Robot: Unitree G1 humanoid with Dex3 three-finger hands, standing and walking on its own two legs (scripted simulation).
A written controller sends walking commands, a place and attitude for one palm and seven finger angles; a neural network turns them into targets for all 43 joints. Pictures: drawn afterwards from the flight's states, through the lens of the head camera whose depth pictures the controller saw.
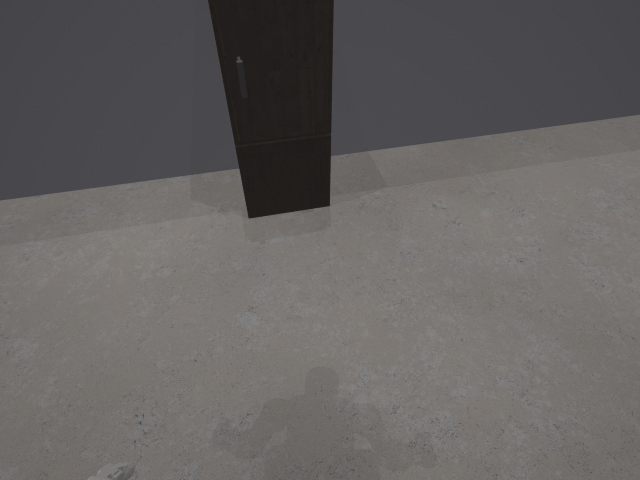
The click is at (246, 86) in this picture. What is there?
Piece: cupboard door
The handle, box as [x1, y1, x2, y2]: [236, 57, 247, 97]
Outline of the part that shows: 237,57 236,62 242,97 247,97 242,61 239,57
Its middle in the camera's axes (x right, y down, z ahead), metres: -0.27 -0.55 +1.31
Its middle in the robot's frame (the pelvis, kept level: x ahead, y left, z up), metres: +1.33 +0.34 -0.08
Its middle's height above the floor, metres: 0.69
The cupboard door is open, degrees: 0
